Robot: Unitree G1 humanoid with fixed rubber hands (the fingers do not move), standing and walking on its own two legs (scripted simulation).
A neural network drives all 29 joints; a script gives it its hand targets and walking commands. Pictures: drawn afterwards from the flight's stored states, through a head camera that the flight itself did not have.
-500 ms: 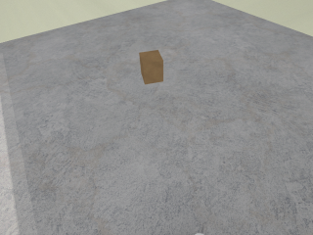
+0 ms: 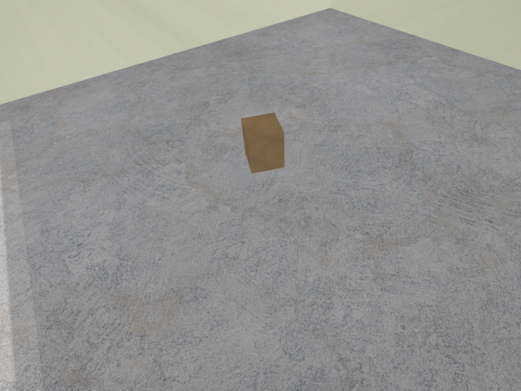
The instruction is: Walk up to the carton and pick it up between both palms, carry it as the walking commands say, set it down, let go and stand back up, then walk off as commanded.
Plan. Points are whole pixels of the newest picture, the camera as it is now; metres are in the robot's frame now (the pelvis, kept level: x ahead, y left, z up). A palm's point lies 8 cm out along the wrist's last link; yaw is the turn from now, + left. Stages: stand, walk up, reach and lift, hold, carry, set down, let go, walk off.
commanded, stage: walk up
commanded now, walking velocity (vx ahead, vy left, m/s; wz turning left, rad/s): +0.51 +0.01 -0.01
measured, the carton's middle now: (263, 143) +1.56 +0.00 -0.65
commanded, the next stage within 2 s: none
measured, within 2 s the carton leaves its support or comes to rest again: neither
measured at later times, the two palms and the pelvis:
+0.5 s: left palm (161, 310) +0.33 +0.23 -0.12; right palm (443, 361) +0.22 -0.29 -0.16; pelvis +0.22 -0.04 -0.02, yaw +0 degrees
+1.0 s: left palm (155, 267) +0.43 +0.26 -0.13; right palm (373, 221) +0.53 -0.25 -0.14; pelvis +0.45 +0.00 -0.01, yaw -1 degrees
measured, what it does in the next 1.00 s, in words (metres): walks ahead: left foot, then right foot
